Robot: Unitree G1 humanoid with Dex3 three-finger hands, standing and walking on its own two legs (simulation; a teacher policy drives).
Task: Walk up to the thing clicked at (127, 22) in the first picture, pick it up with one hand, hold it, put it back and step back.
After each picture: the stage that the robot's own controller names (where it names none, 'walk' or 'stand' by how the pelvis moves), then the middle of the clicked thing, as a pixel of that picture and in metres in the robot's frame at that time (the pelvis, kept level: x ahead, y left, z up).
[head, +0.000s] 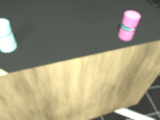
stand; (128, 26) +0.63 -0.20 +0.06
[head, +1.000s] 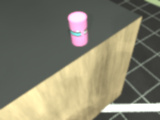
walk; (78, 29) +0.54 +0.03 +0.09
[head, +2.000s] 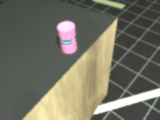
stand; (67, 38) +0.54 +0.06 +0.08
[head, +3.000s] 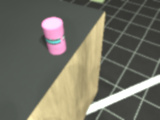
stand; (55, 36) +0.47 +0.14 +0.12
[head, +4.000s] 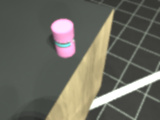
stand; (64, 39) +0.45 +0.13 +0.10
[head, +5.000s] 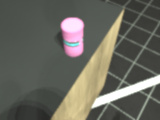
stand; (73, 38) +0.45 +0.11 +0.09
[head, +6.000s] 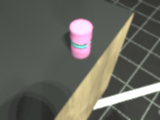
stand; (80, 40) +0.44 +0.08 +0.09
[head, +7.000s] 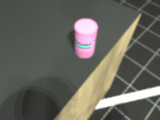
stand; (85, 39) +0.44 +0.07 +0.09
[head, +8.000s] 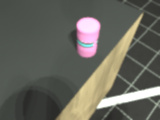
stand; (87, 38) +0.45 +0.06 +0.09
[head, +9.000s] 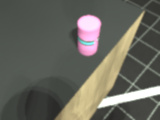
stand; (88, 36) +0.45 +0.06 +0.10
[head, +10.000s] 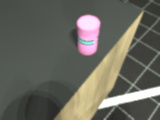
stand; (87, 36) +0.46 +0.06 +0.10
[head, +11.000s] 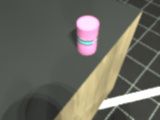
stand; (87, 36) +0.46 +0.06 +0.10
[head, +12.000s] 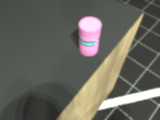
stand; (89, 37) +0.46 +0.05 +0.10
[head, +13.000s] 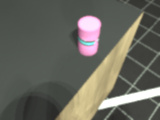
stand; (88, 37) +0.46 +0.06 +0.10
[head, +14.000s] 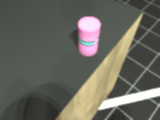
stand; (88, 37) +0.46 +0.06 +0.10
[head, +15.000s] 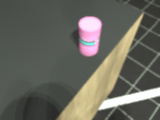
stand; (89, 37) +0.46 +0.05 +0.10
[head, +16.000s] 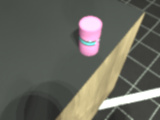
stand; (89, 37) +0.46 +0.05 +0.10
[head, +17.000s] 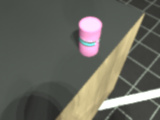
stand; (89, 37) +0.45 +0.05 +0.10
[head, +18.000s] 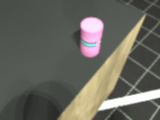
stand; (90, 38) +0.45 +0.05 +0.10
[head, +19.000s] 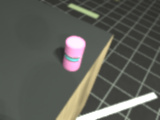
stand; (73, 54) +0.45 +0.07 +0.07
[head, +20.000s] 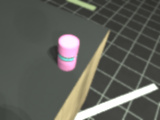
stand; (67, 53) +0.44 +0.07 +0.07
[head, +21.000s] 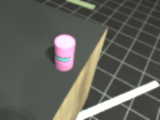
stand; (64, 53) +0.43 +0.08 +0.07
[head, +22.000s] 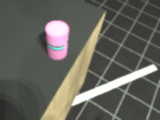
rise first; (57, 41) +0.44 +0.12 +0.07
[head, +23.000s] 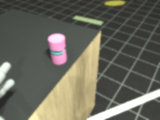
rise first; (58, 49) +0.52 +0.14 +0.07
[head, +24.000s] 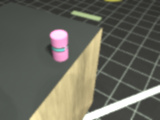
go down; (59, 46) +0.52 +0.12 +0.08
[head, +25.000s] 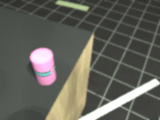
go down; (44, 67) +0.39 +0.12 +0.07
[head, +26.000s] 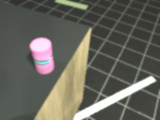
close in; (43, 56) +0.44 +0.13 +0.07
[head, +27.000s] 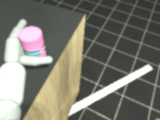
close; (34, 47) +0.44 +0.14 +0.10
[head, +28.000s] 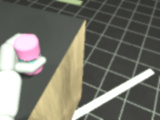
lift; (29, 55) +0.40 +0.15 +0.12
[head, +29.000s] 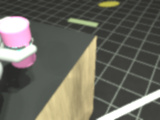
lift; (19, 43) +0.33 +0.17 +0.25
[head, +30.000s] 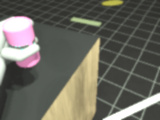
hold; (23, 43) +0.33 +0.17 +0.25
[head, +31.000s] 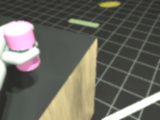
hold; (23, 47) +0.33 +0.16 +0.24
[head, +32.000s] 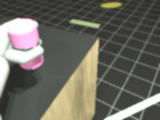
crouch; (27, 45) +0.32 +0.15 +0.25
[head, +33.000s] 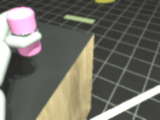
crouch; (25, 32) +0.38 +0.16 +0.25
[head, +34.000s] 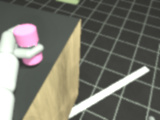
lower; (29, 45) +0.44 +0.15 +0.12
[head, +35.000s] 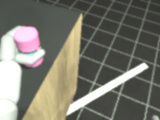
lower; (29, 47) +0.43 +0.15 +0.10
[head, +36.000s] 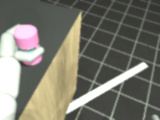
lower; (28, 46) +0.44 +0.15 +0.10
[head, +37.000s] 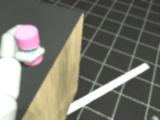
lower; (29, 46) +0.44 +0.15 +0.10
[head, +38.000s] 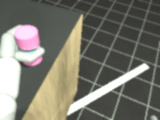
loosen; (29, 46) +0.44 +0.15 +0.10
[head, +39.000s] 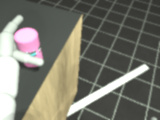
withdraw; (29, 48) +0.44 +0.15 +0.10
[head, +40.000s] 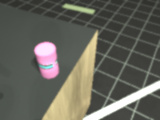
sink last; (47, 61) +0.42 +0.14 +0.08
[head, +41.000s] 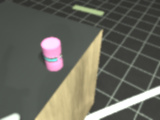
stand; (52, 55) +0.45 +0.15 +0.07
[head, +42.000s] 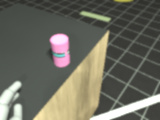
walk; (60, 51) +0.48 +0.12 +0.08
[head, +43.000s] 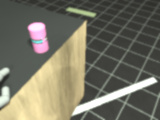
stand; (39, 38) +0.58 +0.17 +0.08
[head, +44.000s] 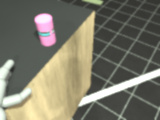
withdraw; (46, 30) +0.58 +0.15 +0.08
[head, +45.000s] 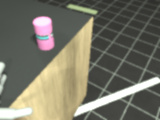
rise; (44, 34) +0.55 +0.16 +0.11
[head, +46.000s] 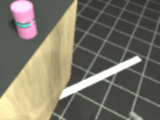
sink last; (25, 20) +0.56 +0.16 +0.10
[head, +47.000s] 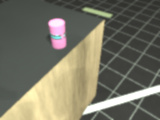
stand; (58, 34) +0.59 +0.16 +0.09
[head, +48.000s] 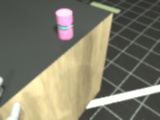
stand; (65, 24) +0.61 +0.14 +0.11
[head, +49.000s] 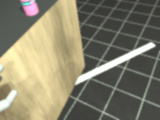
stand; (28, 1) +0.76 +0.25 +0.14
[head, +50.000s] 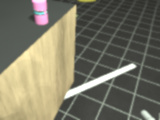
walk; (40, 11) +0.78 +0.18 +0.15
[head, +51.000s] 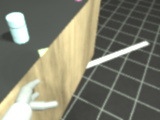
crouch; out of the picture +1.06 -0.03 +0.08
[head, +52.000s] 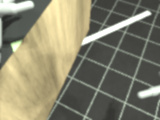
loosen; out of the picture +1.02 -0.05 +0.09
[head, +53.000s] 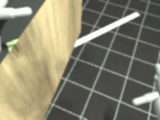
loosen; out of the picture +1.04 -0.03 +0.09
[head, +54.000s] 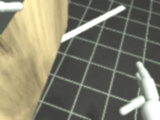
loosen; out of the picture +1.05 -0.03 +0.10
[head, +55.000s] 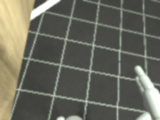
loosen; out of the picture +1.04 -0.02 +0.15
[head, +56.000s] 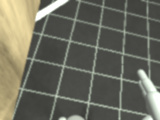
loosen; out of the picture +1.05 -0.03 +0.15
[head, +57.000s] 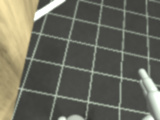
loosen; out of the picture +1.05 -0.02 +0.15
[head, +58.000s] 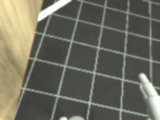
lower; out of the picture +1.05 -0.03 +0.14
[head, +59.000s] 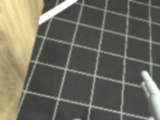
lower; out of the picture +1.04 -0.03 +0.14
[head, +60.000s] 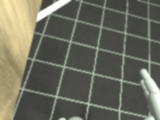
lower; out of the picture +1.04 -0.03 +0.14
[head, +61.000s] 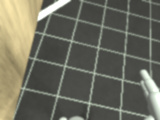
lower; out of the picture +1.04 -0.03 +0.14
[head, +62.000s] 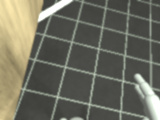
stand; out of the picture +1.04 -0.03 +0.14
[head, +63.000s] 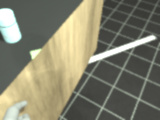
stand; out of the picture +1.01 -0.06 +0.08
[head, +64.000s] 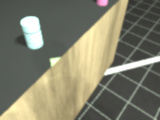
stand; out of the picture +0.97 -0.14 +0.09
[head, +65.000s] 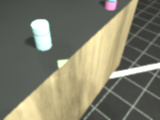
stand; out of the picture +0.96 -0.15 +0.07
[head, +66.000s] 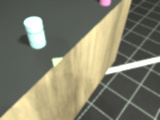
walk; out of the picture +0.97 -0.12 +0.07
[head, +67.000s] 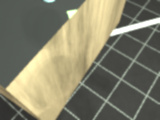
walk; out of the picture +1.13 -0.14 +0.09
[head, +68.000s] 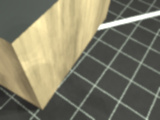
walk; out of the picture +1.31 -0.10 +0.10
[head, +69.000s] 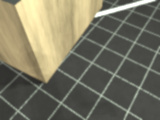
walk; out of the picture +1.58 +0.01 +0.10
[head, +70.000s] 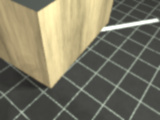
stand; out of the picture +1.61 -0.14 +0.07
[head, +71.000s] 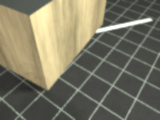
stand; out of the picture +1.64 -0.09 +0.06
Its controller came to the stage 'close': yes
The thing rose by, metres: 0.22
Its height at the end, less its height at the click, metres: +0.00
